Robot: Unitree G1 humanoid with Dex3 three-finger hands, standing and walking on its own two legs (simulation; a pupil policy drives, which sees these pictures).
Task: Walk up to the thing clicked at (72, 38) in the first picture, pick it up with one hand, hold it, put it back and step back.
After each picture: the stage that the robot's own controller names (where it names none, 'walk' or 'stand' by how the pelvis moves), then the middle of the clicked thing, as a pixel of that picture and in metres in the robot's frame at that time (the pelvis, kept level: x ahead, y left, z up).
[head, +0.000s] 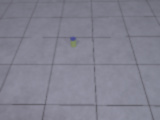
stand; (73, 42) +1.39 +0.13 -0.72
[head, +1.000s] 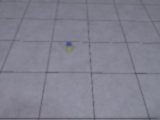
walk; (68, 47) +1.25 +0.13 -0.72
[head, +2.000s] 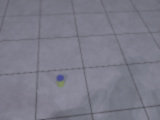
walk; (60, 81) +0.76 +0.15 -0.72
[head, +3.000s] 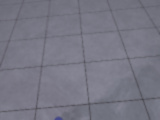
walk; out of the picture +0.42 +0.25 -0.69
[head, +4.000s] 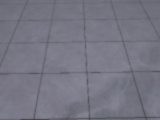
stand; out of the picture +0.33 +0.21 -0.71
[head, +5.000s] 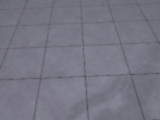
stand; out of the picture +0.31 +0.22 -0.72
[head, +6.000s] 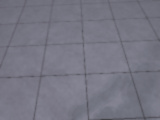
stand; out of the picture +0.32 +0.23 -0.72
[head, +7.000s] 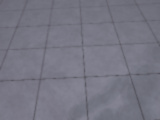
stand; out of the picture +0.31 +0.23 -0.73
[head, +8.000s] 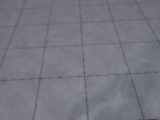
stand; out of the picture +0.30 +0.23 -0.73
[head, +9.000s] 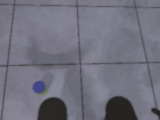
go down; (40, 88) +0.37 +0.22 -0.45
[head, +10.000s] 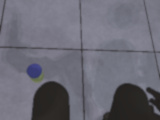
go down; (35, 73) +0.40 +0.23 -0.32
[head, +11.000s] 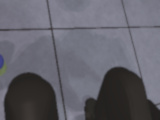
close in; out of the picture +0.38 +0.26 -0.24
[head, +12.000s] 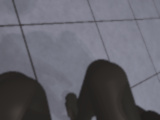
close; out of the picture +0.38 +0.27 -0.22
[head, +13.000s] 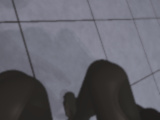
close; out of the picture +0.37 +0.28 -0.22
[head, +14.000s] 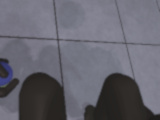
lift; out of the picture +0.31 +0.27 -0.14
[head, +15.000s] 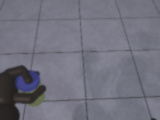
lift; (31, 89) +0.32 +0.18 +0.02
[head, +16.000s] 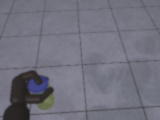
hold; (42, 93) +0.32 +0.16 -0.01
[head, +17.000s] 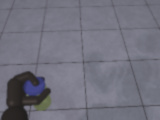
hold; (38, 94) +0.31 +0.18 -0.02
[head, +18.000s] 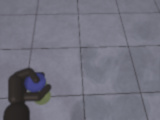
crouch; (39, 89) +0.33 +0.17 -0.05
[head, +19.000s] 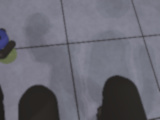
lower; (2, 47) +0.46 +0.25 -0.08
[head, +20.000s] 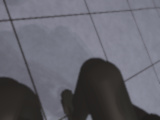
lower; out of the picture +0.41 +0.29 -0.22
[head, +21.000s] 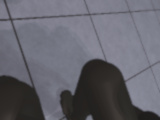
lower; out of the picture +0.40 +0.29 -0.22
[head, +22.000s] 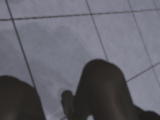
lower; out of the picture +0.40 +0.29 -0.22
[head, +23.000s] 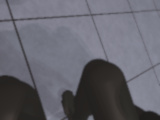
lower; out of the picture +0.40 +0.29 -0.22
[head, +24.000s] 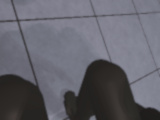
open; out of the picture +0.39 +0.26 -0.22
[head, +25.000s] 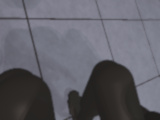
stand; out of the picture +0.38 +0.25 -0.22
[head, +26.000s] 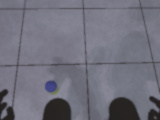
walk; (52, 88) +0.39 +0.19 -0.47
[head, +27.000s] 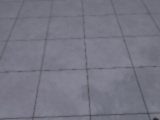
stand; out of the picture +0.34 +0.18 -0.66
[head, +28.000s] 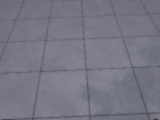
stand; out of the picture +0.34 +0.18 -0.66
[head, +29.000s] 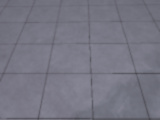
stand; out of the picture +0.35 +0.17 -0.71
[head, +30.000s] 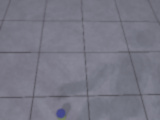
walk; (61, 115) +0.39 +0.13 -0.70
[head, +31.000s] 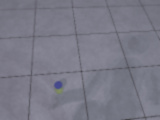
walk; (58, 87) +0.60 +0.18 -0.71
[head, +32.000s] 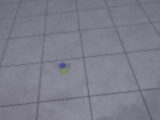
stand; (63, 68) +0.93 +0.30 -0.70
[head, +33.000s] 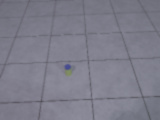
stand; (68, 70) +0.96 +0.19 -0.72
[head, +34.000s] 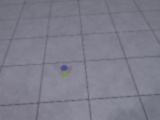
stand; (64, 71) +0.96 +0.21 -0.73
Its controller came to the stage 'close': yes
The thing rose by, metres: 0.71
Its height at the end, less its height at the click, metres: +0.00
